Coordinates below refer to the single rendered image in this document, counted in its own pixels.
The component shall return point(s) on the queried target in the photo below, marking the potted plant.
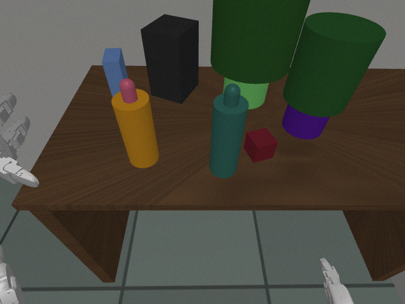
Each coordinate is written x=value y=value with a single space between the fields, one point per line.
x=332 y=55
x=253 y=42

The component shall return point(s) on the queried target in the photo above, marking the left robot arm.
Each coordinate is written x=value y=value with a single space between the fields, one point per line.
x=10 y=290

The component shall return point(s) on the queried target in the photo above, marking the right robot hand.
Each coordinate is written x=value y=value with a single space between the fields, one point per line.
x=336 y=293

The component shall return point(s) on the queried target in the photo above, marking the left robot hand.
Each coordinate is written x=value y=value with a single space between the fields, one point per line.
x=11 y=140

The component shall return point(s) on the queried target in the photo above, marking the desk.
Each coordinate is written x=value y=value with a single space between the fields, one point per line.
x=87 y=184

